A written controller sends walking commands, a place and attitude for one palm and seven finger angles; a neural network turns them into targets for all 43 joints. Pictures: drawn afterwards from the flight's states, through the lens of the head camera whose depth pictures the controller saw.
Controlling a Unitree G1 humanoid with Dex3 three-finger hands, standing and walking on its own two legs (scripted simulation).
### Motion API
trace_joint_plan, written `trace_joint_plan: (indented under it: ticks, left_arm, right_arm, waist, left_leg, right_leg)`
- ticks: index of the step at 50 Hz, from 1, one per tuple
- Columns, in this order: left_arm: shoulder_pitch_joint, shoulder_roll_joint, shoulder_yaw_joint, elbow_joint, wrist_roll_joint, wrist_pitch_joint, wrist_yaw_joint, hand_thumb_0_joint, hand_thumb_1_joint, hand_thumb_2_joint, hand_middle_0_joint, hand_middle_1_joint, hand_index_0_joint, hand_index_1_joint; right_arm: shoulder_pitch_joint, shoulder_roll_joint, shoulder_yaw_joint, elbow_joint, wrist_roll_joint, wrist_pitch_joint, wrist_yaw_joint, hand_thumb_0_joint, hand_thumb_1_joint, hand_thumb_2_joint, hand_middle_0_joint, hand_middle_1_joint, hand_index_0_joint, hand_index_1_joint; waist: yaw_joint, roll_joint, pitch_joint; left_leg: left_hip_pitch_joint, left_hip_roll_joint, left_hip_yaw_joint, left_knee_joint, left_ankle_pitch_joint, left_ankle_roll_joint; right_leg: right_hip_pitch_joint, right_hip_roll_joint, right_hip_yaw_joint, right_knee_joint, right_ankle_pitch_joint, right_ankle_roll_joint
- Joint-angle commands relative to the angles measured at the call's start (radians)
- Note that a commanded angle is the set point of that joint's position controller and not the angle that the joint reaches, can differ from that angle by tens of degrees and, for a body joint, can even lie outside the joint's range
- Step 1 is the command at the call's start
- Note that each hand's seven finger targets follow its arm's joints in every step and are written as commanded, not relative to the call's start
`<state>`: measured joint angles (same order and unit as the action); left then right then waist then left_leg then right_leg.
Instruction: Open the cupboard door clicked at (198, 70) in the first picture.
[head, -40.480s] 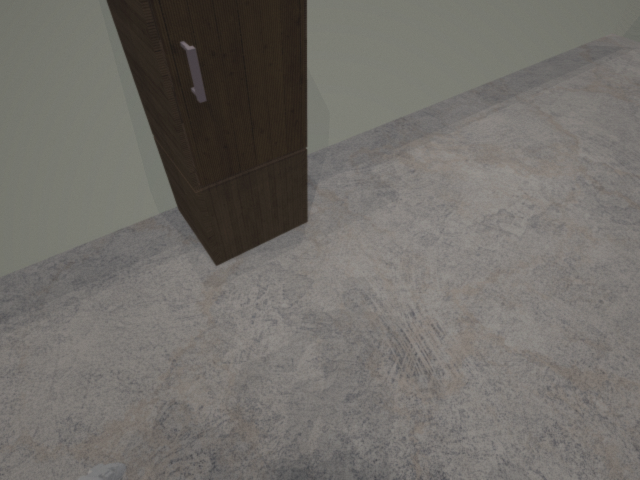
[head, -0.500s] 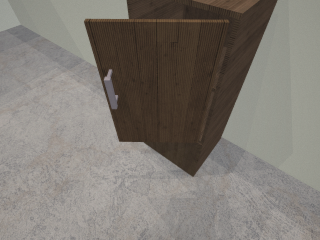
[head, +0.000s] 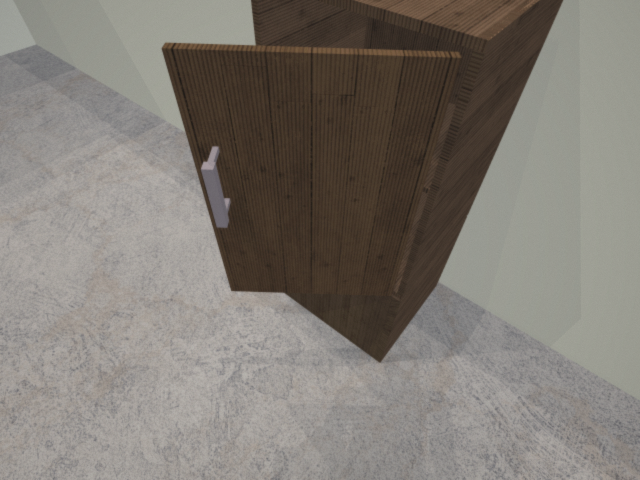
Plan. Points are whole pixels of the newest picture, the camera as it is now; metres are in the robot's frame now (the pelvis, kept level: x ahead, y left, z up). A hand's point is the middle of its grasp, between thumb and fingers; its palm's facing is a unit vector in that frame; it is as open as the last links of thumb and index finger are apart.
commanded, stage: raise the hand with hooked fingers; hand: left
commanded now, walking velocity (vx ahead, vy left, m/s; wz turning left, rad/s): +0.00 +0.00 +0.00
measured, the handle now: (218, 188) +0.55 +0.21 +0.02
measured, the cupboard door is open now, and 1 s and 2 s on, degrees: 37 37 37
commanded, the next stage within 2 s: none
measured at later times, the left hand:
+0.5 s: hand (170, 466) +0.15 +0.20 -0.07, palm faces +0.09 -1.00 +0.02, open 8.7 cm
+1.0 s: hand (137, 413) +0.19 +0.23 -0.01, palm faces +0.05 -1.00 -0.06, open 11.7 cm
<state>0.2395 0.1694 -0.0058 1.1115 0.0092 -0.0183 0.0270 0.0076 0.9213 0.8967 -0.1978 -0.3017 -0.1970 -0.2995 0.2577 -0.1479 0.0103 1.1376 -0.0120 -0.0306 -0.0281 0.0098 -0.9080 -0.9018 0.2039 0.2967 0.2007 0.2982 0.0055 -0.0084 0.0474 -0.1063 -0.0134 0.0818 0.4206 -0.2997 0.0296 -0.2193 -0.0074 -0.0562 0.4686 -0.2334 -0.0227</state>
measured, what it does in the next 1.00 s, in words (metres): lowers itself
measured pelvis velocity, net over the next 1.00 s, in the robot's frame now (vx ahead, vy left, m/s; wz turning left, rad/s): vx -0.04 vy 0.00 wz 0.04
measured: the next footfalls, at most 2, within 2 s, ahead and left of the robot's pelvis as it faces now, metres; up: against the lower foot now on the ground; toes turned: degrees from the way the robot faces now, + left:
none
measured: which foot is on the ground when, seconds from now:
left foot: down 0.00-1.00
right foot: down 0.00-1.00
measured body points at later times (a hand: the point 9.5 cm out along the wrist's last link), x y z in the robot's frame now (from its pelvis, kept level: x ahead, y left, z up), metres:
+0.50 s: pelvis -0.03 -0.01 -0.09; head +0.02 +0.00 +0.36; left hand +0.14 +0.25 -0.06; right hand +0.23 -0.25 -0.10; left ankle -0.04 +0.10 -0.74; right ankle +0.01 -0.10 -0.74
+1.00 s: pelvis -0.04 +0.00 -0.06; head +0.02 +0.00 +0.38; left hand +0.18 +0.29 -0.01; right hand +0.12 -0.25 -0.15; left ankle -0.04 +0.10 -0.74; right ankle +0.01 -0.10 -0.74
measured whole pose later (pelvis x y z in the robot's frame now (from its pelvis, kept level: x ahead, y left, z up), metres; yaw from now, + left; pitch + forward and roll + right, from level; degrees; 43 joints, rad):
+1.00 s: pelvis -0.04 +0.00 -0.06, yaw +2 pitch +12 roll -1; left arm 0.26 0.30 0.30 0.14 -0.34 -0.36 -0.37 0.00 0.01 0.51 -0.26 -0.88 -0.26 -0.88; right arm 0.31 -0.27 0.01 0.57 0.04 -0.25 -0.06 0.02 -0.90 -0.90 0.21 0.30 0.21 0.30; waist -0.01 0.02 -0.10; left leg -0.72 0.01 0.02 1.01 -0.50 0.03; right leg -0.77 -0.02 -0.12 0.95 -0.40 -0.04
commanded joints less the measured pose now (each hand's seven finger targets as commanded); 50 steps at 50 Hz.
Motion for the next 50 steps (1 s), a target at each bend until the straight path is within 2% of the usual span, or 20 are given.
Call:
trace_joint_plan:
  ticks: [1,2,3,4,5,6,7,8,10,11,13,16,18,21,24,26,28,36,39,50]
  left_arm:
    - [0.05,0.101,0.018,-0.037,0.001,-0.017,0.009,0.0,0.9,0.9,-0.2,-0.3,-0.2,-0.3]
    - [0.045,0.103,0.019,-0.039,0.001,-0.017,0.009,0.0,0.9,0.9,-0.2,-0.3,-0.2,-0.3]
    - [0.169,0.107,0.019,0.012,0.006,-0.021,0.05,0.0,0.9,0.9,-0.2,-0.3,-0.2,-0.3]
    - [-0.629,0.365,0.182,-1.551,-0.191,-0.233,0.043,0.0,0.877,0.89,-0.202,-0.315,-0.202,-0.315]
    - [-0.16,0.285,0.162,-1.297,-0.109,-0.186,0.079,0.0,0.853,0.88,-0.203,-0.33,-0.203,-0.33]
    - [0.14,0.05,0.041,-1.1,-0.147,-0.055,0.097,0.0,0.83,0.87,-0.205,-0.345,-0.205,-0.345]
    - [0.067,-0.004,0.025,-1.072,-0.169,-0.06,0.078,0.0,0.807,0.86,-0.207,-0.36,-0.207,-0.36]
    - [-0.014,0.048,0.079,-1.086,-0.181,-0.12,0.054,0.0,0.783,0.85,-0.208,-0.375,-0.208,-0.375]
    - [0.197,0.043,0.16,-0.943,-0.204,-0.256,-0.027,0.0,0.737,0.83,-0.212,-0.405,-0.212,-0.405]
    - [0.299,0.04,0.186,-0.873,-0.212,-0.327,-0.082,0.0,0.713,0.82,-0.213,-0.42,-0.213,-0.42]
    - [0.343,0.006,0.18,-0.875,-0.25,-0.499,-0.209,0.0,0.667,0.8,-0.217,-0.45,-0.217,-0.45]
    - [0.33,0.126,0.278,-0.852,-0.27,-0.667,-0.386,0.0,0.597,0.77,-0.222,-0.495,-0.222,-0.495]
    - [0.256,0.137,0.273,-0.972,-0.316,-0.615,-0.435,0.0,0.55,0.75,-0.225,-0.525,-0.225,-0.525]
    - [0.046,0.198,0.314,-1.159,-0.369,-0.542,-0.417,0.0,0.48,0.72,-0.23,-0.57,-0.23,-0.57]
    - [0.01,0.195,0.283,-1.39,-0.329,-0.543,-0.349,0.0,0.41,0.69,-0.235,-0.615,-0.235,-0.615]
    - [-0.079,0.207,0.249,-1.437,-0.303,-0.544,-0.333,0.0,0.363,0.67,-0.238,-0.645,-0.238,-0.645]
    - [-0.044,0.203,0.241,-1.382,-0.284,-0.526,-0.338,0.0,0.317,0.65,-0.242,-0.675,-0.242,-0.675]
    - [0.046,0.267,0.364,-1.188,-0.355,-0.341,-0.4,0.0,0.13,0.57,-0.255,-0.795,-0.255,-0.795]
    - [0.044,0.275,0.399,-1.199,-0.37,-0.349,-0.382,0.0,0.06,0.54,-0.26,-0.84,-0.26,-0.84]
    - [-0.077,0.313,0.392,-1.169,-0.365,-0.416,-0.403,0.0,-0.197,0.43,-0.278,-1.005,-0.278,-1.005]
  right_arm:
    - [0.06,-0.104,-0.016,-0.017,-0.002,-0.012,-0.008,0.0,-0.9,-0.9,0.2,0.3,0.2,0.3]
    - [0.06,-0.11,-0.016,-0.016,-0.002,-0.013,-0.008,0.0,-0.9,-0.9,0.2,0.3,0.2,0.3]
    - [-0.037,-0.134,-0.028,-0.087,0.014,-0.012,-0.001,0.0,-0.9,-0.9,0.2,0.3,0.2,0.3]
    - [-0.017,-0.293,-0.044,-0.46,0.065,-0.162,-0.036,0.0,-0.9,-0.9,0.2,0.3,0.2,0.3]
    - [-0.084,-0.213,-0.03,-0.411,0.042,-0.247,-0.07,0.0,-0.9,-0.9,0.2,0.3,0.2,0.3]
    - [-0.083,-0.161,-0.034,-0.412,0.053,-0.268,-0.059,0.0,-0.9,-0.9,0.2,0.3,0.2,0.3]
    - [-0.051,-0.193,-0.038,-0.391,0.053,-0.27,-0.049,0.0,-0.9,-0.9,0.2,0.3,0.2,0.3]
    - [-0.074,-0.229,-0.06,-0.454,0.042,-0.282,-0.04,0.0,-0.9,-0.9,0.2,0.3,0.2,0.3]
    - [-0.074,-0.237,-0.084,-0.51,0.016,-0.289,-0.025,0.0,-0.9,-0.9,0.2,0.3,0.2,0.3]
    - [-0.092,-0.232,-0.087,-0.545,0.02,-0.293,-0.008,0.0,-0.9,-0.9,0.2,0.3,0.2,0.3]
    - [-0.122,-0.225,-0.094,-0.605,0.015,-0.296,0.021,0.0,-0.9,-0.9,0.2,0.3,0.2,0.3]
    - [-0.13,-0.244,-0.113,-0.686,0.025,-0.295,0.051,0.0,-0.9,-0.9,0.2,0.3,0.2,0.3]
    - [-0.15,-0.253,-0.108,-0.769,0.041,-0.283,0.041,0.0,-0.9,-0.9,0.2,0.3,0.2,0.3]
    - [-0.143,-0.251,-0.095,-0.823,0.054,-0.268,0.01,0.0,-0.9,-0.9,0.2,0.3,0.2,0.3]
    - [-0.062,-0.228,-0.086,-0.813,0.042,-0.259,-0.002,0.0,-0.9,-0.9,0.2,0.3,0.2,0.3]
    - [-0.049,-0.234,-0.07,-0.784,0.033,-0.255,-0.014,0.0,-0.9,-0.9,0.2,0.3,0.2,0.3]
    - [-0.045,-0.231,-0.064,-0.753,0.034,-0.257,-0.023,0.0,-0.9,-0.9,0.2,0.3,0.2,0.3]
    - [-0.091,-0.223,-0.048,-0.753,0.054,-0.252,-0.039,0.0,-0.9,-0.9,0.2,0.3,0.2,0.3]
    - [-0.079,-0.215,-0.046,-0.753,0.05,-0.255,-0.037,0.0,-0.9,-0.9,0.2,0.3,0.2,0.3]
    - [-0.026,-0.253,-0.046,-0.729,0.054,-0.292,-0.044,0.0,-0.9,-0.9,0.2,0.3,0.2,0.3]
  waist:
    - [-0.005,0.004,-0.01]
    - [-0.004,0.01,-0.014]
    - [0.04,-0.004,-0.019]
    - [-0.072,0.187,-0.507]
    - [0.013,0.307,-0.48]
    - [-0.006,0.258,-0.264]
    - [-0.048,0.062,-0.097]
    - [-0.061,-0.046,0.003]
    - [-0.014,-0.205,-0.063]
    - [0.026,-0.15,-0.074]
    - [0.05,-0.156,-0.139]
    - [0.064,-0.029,-0.226]
    - [0.062,-0.051,-0.321]
    - [0.024,-0.027,-0.333]
    - [-0.005,0.104,-0.436]
    - [-0.049,0.092,-0.397]
    - [-0.053,0.118,-0.379]
    - [0.012,0.021,-0.394]
    - [0.017,-0.018,-0.403]
    - [-0.003,0.049,-0.345]
  left_leg:
    - [-0.057,0.129,-0.106,-0.089,0.229,0.009]
    - [-0.059,0.129,-0.106,-0.087,0.236,0.008]
    - [-0.096,0.15,-0.052,0.11,0.275,-0.021]
    - [0.079,0.014,-0.103,-0.013,0.426,-0.021]
    - [0.131,0.053,-0.094,-0.016,0.597,-0.037]
    - [0.025,0.068,-0.11,-0.019,0.572,-0.076]
    - [-0.062,0.065,-0.118,0.003,0.454,-0.063]
    - [-0.164,0.049,-0.136,0.053,0.317,-0.044]
    - [-0.315,0.022,-0.113,0.163,0.148,-0.03]
    - [-0.38,0.004,-0.095,0.213,0.118,-0.037]
    - [-0.511,-0.012,-0.068,0.33,0.07,-0.049]
    - [-0.642,-0.032,-0.049,0.474,0.039,-0.047]
    - [-0.673,-0.036,-0.037,0.496,0.001,-0.031]
    - [-0.745,-0.034,-0.055,0.559,-0.104,-0.014]
    - [-0.625,-0.002,-0.083,0.563,0.038,-0.004]
    - [-0.621,0.012,-0.104,0.584,0.06,0.002]
    - [-0.616,0.019,-0.115,0.572,0.063,-0.002]
    - [-0.66,0.004,-0.12,0.489,0.039,-0.009]
    - [-0.662,0.001,-0.113,0.466,0.037,-0.009]
    - [-0.566,0.004,-0.114,0.395,0.018,-0.006]
  right_leg:
    - [0.069,-0.111,0.116,-0.053,0.26,-0.03]
    - [0.075,-0.113,0.117,-0.051,0.266,-0.03]
    - [0.061,-0.168,0.149,-0.033,0.59,-0.002]
    - [0.176,-0.058,0.099,0.031,0.459,-0.027]
    - [0.126,-0.016,0.072,0.066,0.233,-0.045]
    - [-0.007,-0.018,0.006,0.067,0.068,-0.023]
    - [-0.095,-0.013,-0.025,0.052,0.064,-0.004]
    - [-0.162,-0.01,-0.038,0.042,0.059,0.0]
    - [-0.234,-0.007,-0.051,0.111,-0.002,0.006]
    - [-0.251,-0.012,-0.039,0.165,-0.012,-0.004]
    - [-0.317,-0.008,-0.024,0.295,-0.02,-0.011]
    - [-0.36,-0.026,0.05,0.417,-0.012,-0.03]
    - [-0.376,-0.019,0.051,0.442,-0.074,-0.017]
    - [-0.413,-0.025,0.151,0.389,-0.287,0.001]
    - [-0.385,-0.006,0.1,0.436,-0.068,-0.005]
    - [-0.427,0.007,0.082,0.456,-0.019,-0.008]
    - [-0.45,0.009,0.053,0.458,-0.019,-0.009]
    - [-0.294,0.002,0.048,0.381,-0.075,0.002]
    - [-0.262,-0.008,0.059,0.35,-0.092,0.011]
    - [-0.299,-0.003,0.028,0.322,-0.108,0.002]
